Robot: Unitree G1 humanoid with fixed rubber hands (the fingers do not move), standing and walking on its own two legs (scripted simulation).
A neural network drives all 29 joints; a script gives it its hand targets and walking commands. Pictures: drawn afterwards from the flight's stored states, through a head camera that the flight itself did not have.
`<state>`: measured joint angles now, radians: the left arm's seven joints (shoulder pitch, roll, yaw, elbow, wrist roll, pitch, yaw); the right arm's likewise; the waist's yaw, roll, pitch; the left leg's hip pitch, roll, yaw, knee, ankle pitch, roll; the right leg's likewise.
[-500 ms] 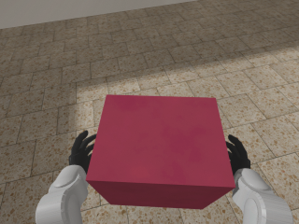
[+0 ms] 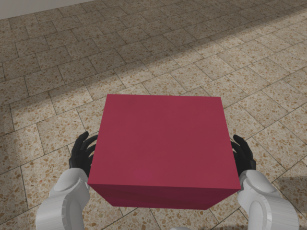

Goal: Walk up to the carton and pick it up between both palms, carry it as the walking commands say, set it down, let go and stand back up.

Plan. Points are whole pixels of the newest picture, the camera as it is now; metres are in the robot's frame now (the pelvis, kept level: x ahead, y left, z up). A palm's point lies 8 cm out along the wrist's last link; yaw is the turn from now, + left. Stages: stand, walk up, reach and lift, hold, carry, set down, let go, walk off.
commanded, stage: carry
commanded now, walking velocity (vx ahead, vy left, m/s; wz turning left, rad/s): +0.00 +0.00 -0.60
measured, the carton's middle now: (161, 157) +0.30 +0.01 +0.02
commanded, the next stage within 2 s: none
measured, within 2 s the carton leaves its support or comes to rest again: neither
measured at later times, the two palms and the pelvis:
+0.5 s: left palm (121, 120) +0.39 +0.12 +0.05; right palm (257, 143) +0.33 -0.22 +0.07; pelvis +0.10 -0.01 +0.00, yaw -11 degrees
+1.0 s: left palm (139, 96) +0.45 +0.08 +0.09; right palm (274, 131) +0.35 -0.26 +0.09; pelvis +0.14 -0.02 +0.01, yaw -15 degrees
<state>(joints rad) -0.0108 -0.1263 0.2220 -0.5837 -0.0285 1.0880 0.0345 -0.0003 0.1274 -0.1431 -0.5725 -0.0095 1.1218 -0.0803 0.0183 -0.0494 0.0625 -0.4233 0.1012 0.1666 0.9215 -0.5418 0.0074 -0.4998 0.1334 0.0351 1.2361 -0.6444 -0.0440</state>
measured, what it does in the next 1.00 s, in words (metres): walks ahead: right foot, then left foot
